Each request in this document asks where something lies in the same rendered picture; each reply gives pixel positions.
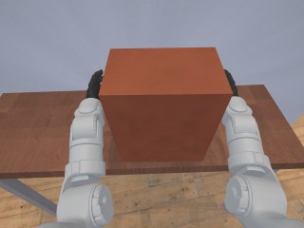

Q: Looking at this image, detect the table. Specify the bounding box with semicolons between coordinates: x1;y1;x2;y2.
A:
0;85;304;217

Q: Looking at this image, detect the robot right upper arm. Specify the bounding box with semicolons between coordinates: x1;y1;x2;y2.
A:
224;174;304;228

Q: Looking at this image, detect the left robot forearm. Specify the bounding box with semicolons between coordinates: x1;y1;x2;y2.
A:
56;98;106;220

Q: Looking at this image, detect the right robot hand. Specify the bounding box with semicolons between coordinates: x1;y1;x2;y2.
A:
224;69;238;97

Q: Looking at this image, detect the left robot hand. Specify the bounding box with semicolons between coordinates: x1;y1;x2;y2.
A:
85;69;104;100

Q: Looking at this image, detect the robot left upper arm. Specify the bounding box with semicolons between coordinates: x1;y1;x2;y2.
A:
35;182;114;228

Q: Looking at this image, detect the carton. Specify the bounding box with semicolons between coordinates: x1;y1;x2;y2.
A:
98;47;234;162

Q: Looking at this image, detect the right robot forearm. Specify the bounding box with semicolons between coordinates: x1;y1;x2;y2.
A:
221;96;288;214

